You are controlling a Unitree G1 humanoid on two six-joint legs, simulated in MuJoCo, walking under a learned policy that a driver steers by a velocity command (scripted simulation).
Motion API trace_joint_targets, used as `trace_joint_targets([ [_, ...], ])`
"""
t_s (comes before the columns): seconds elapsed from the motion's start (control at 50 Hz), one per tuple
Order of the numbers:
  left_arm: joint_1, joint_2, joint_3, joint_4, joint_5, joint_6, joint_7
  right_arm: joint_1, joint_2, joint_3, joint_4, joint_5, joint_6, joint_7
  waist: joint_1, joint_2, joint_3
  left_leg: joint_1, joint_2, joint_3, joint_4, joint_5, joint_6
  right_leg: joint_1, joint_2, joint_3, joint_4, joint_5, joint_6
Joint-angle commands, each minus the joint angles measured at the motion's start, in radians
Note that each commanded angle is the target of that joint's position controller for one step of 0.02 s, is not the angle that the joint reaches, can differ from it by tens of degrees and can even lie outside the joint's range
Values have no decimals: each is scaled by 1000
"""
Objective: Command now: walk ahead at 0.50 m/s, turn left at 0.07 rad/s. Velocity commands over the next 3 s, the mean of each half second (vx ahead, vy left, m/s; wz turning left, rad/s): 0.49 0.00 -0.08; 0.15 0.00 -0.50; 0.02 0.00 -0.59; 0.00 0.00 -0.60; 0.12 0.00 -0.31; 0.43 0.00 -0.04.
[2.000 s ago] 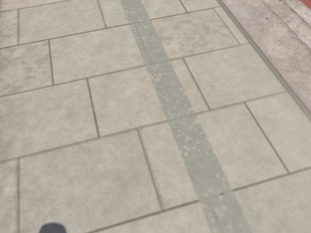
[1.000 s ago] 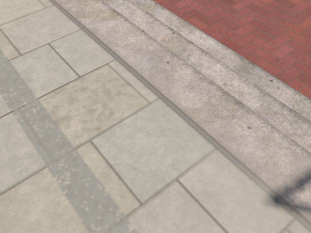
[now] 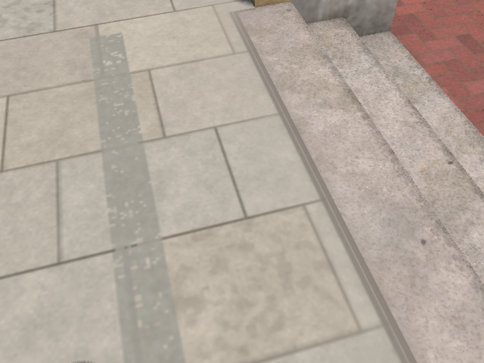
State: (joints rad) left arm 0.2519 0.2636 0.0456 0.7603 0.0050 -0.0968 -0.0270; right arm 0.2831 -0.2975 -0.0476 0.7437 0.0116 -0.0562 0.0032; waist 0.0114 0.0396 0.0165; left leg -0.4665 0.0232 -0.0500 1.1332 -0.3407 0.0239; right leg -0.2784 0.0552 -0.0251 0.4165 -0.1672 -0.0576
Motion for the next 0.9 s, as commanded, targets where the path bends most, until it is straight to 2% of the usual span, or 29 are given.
trace_joint_targets([
  [0.02,12,121,26,-39,-8,-15,4,-7,-61,-19,-78,-4,-11,0,-10,-129,-35,-179,82,-21,-78,49,-23,158,-268,293,-234,154,-184],
  [0.08,30,160,37,-17,-12,-9,13,-100,-36,-7,-106,-11,-11,-1,9,-104,-9,-202,92,0,-254,184,-46,144,-256,214,-268,227,-183],
  [0.16,86,177,38,18,-22,3,19,-225,-20,1,-130,-4,-23,12,57,-102,13,-132,58,31,-486,390,-45,146,-222,128,-268,233,-146],
  [0.2,127,183,39,41,-26,11,19,-280,-24,0,-148,3,-28,20,77,-103,25,-123,44,35,-541,416,-38,184,-244,134,-254,222,-142],
  [0.24,147,187,41,59,-29,22,21,-318,-33,-3,-166,6,-33,30,78,-107,39,-139,36,30,-584,378,-17,248,-275,148,-226,237,-132],
  [0.28,153,197,46,72,-31,33,27,-319,-50,-9,-174,4,-38,38,60,-113,38,-107,26,27,-621,310,8,295,-300,169,-179,294,-116],
  [0.3,145,206,48,74,-31,39,29,-282,-65,-17,-168,2,-41,38,31,-120,19,-42,9,36,-639,278,21,301,-298,173,-132,379,-105],
  [0.32,122,212,48,72,-32,43,32,-187,-90,-32,-143,-3,-44,34,-30,-118,-32,103,-16,59,-675,280,42,280,-269,154,-31,509,-87],
  [0.34,115,186,37,63,-24,43,33,-34,-141,-57,-103,-10,-44,24,-100,-99,-142,350,14,38,-657,311,75,187,-215,121,152,507,-57],
  [0.36,117,114,10,29,8,39,34,152,-223,-77,-80,-24,-39,9,-159,45,-313,657,233,-194,-619,343,135,-28,-129,72,484,160,-15],
  [0.38,256,34,-12,27,-19,20,28,157,-250,-79,-65,-26,-31,16,-85,301,-424,879,409,-614,-747,113,269,-354,-2,102,758,-425,26],
  [0.4,185,154,17,43,-42,13,26,134,-149,-56,-74,-14,-29,15,-124,157,-321,796,372,-592,-803,-29,232,-451,-59,176,854,-402,27],
  [0.42,97,184,30,17,-52,11,24,75,-114,-43,-72,-9,-30,12,-116,106,-182,667,342,-437,-827,-8,193,-488,-98,154,852,-304,24],
  [0.44,58,167,30,14,-44,15,30,3,-95,-34,-75,-17,-33,13,-80,40,-108,530,304,-329,-852,171,177,-441,-131,135,820,-229,37],
  [0.46,52,154,36,16,-30,26,35,-51,-68,-28,-74,-24,-38,17,-47,38,-58,430,271,-226,-869,371,171,-395,-148,134,777,-192,52],
  [0.48,88,135,37,26,-30,41,37,-83,-58,-26,-71,-33,-46,18,-11,59,-53,362,252,-140,-879,536,164,-321,-162,137,758,-174,65],
  [0.52,115,101,38,26,-29,69,42,-123,-61,-32,-60,-34,-57,15,25,60,-50,294,240,-28,-886,759,176,-277,-153,110,732,-159,90],
  [0.58,56,72,32,-18,-18,88,40,-142,-97,-45,-39,-30,-47,-8,28,55,-33,276,232,87,-910,800,179,-300,-158,84,579,-29,108],
  [0.64,-24,59,26,-55,-15,85,16,-138,-117,-50,-26,-25,-23,-29,-4,44,-46,296,211,175,-905,753,165,-241,-147,40,391,134,97],
  [0.68,-68,66,30,-83,-13,86,-1,-121,-132,-55,-12,-16,-7,-35,-22,35,-52,348,228,188,-882,735,161,-232,-138,27,312,160,83],
  [0.74,-98,96,45,-122,-9,95,-19,-122,-153,-65,0,5,16,-36,-21,39,-47,413,265,185,-802,716,145,-231,-125,10,250,65,49],
  [0.78,-66,116,58,-131,-9,98,-24,-141,-160,-71,-3,22,31,-41,5,44,-54,428,266,192,-685,770,117,-181,-92,-22,189,2,13],
  [0.8,2,134,71,-118,-8,94,-21,-148,-149,-69,-3,27,36,-43,42,20,-84,407,227,222,-557,788,84,-75,-53,-46,102,68,-15],
  [0.82,79,209,98,-106,-4,90,-3,-90,-130,-63,5,12,35,-41,64,-88,-140,320,145,250,-355,649,16,99,-71,38,30,402,-64],
  [0.84,93,324,121,-124,2,93,23,-40,-58,-38,-29,-46,28,-31,11,-351,-205,-14,2,259,-13,-106,-75,361,-320,385,85,922,-221],
  [0.86,76,297,104,-159,16,87,19,-39,-71,-29,-40,-39,23,-17,26,-308,-385,-149,-93,36,207,-386,-91,462,-448,655,19,754,-391],
  [0.88,33,245,92,-176,7,82,11,-104,-118,-42,-39,-5,25,-10,54,-173,-347,-188,-45,-45,233,-320,-73,406,-403,571,-16,617,-350],
  [0.9,-19,209,82,-177,-9,79,14,-145,-111,-41,-50,2,30,-14,32,-117,-258,-210,-15,-44,185,-241,-61,320,-350,484,-25,480,-287],
])
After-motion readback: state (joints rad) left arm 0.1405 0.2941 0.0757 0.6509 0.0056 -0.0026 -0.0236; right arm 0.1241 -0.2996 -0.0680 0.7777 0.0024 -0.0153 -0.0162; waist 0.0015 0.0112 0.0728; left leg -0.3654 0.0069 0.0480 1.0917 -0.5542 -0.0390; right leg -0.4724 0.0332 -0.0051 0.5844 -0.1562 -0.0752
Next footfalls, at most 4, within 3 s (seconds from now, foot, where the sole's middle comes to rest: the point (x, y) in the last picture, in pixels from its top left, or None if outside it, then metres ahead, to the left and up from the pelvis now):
0.34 left None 0.36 0.15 -0.78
0.82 right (302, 357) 0.50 -0.10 -0.78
1.24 left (220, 337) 0.56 0.12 -0.78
1.68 right None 0.37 -0.08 -0.78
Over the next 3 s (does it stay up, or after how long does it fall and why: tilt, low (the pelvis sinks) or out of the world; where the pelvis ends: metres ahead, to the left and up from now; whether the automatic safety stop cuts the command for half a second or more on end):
stays up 0.56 -0.19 -0.02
